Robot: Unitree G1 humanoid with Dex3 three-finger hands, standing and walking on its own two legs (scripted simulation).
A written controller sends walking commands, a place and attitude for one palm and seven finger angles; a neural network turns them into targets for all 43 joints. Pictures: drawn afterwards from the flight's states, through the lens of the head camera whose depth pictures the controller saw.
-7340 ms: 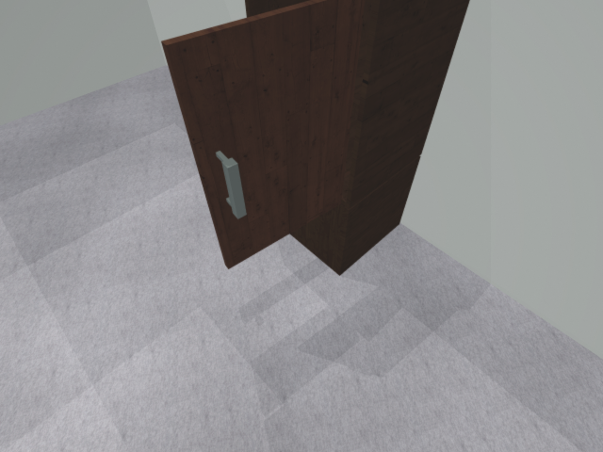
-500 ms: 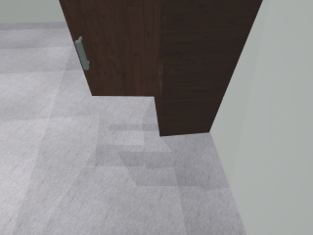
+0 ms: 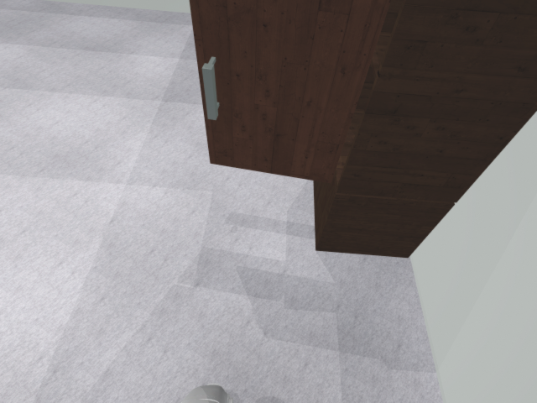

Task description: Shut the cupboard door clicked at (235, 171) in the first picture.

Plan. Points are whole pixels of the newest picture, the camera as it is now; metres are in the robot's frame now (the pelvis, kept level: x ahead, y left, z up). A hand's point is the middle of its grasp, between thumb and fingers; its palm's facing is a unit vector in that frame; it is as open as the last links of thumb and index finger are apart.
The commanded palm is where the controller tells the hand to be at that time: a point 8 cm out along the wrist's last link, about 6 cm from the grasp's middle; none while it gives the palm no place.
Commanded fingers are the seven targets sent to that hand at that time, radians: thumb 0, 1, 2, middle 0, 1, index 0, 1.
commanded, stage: take the last steps up to it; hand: left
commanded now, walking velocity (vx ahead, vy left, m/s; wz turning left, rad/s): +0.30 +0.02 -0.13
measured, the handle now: (212, 88) +0.79 +0.22 -0.02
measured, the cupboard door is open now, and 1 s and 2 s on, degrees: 84 84 84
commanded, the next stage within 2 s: come to a stop and stand still in 0.66 s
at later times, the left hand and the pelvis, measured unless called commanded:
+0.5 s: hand (205, 292) +0.31 +0.15 -0.14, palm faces -0.09 -0.97 -0.21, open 7.4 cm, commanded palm none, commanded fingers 0.00 0.90 0.90 -0.20 -0.30 -0.20 -0.30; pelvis +0.17 -0.02 +0.01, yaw -4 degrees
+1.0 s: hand (188, 296) +0.31 +0.19 -0.17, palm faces -0.01 -0.99 -0.16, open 7.4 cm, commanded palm none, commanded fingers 0.00 0.90 0.90 -0.20 -0.30 -0.20 -0.30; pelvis +0.30 +0.02 +0.01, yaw -5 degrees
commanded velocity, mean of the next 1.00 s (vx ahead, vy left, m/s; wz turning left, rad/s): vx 0.10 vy -0.02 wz -0.02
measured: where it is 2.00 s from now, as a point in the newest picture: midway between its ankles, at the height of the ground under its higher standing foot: (277, 382)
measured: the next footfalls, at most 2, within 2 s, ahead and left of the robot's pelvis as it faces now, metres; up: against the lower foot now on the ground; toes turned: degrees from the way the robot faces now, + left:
right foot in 0.42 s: +0.24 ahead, -0.11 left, +0.00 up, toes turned -11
left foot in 0.82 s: +0.42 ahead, +0.10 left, +0.00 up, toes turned +1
